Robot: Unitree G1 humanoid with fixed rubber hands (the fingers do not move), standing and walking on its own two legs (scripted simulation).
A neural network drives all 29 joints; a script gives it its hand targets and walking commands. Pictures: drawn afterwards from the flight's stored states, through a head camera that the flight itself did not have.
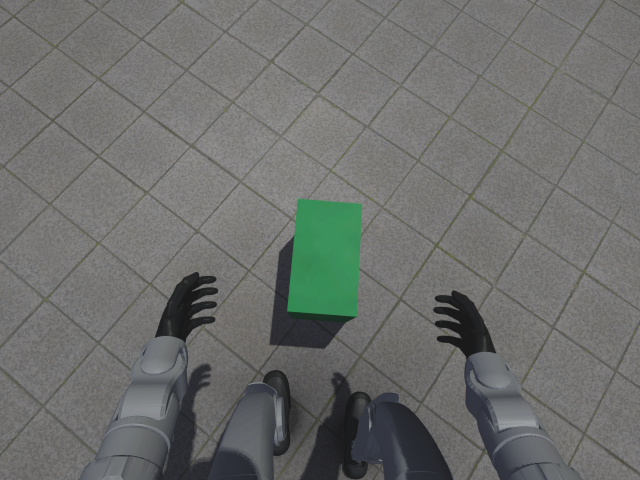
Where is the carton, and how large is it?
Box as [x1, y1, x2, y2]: [287, 199, 361, 322]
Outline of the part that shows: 298,199 287,311 293,318 345,322 356,316 361,204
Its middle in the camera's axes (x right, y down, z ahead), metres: +0.01 +0.07 +1.00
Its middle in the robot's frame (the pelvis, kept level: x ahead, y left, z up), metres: +0.46 -0.01 -0.59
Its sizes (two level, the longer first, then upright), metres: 0.265 0.154 0.252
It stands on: the floor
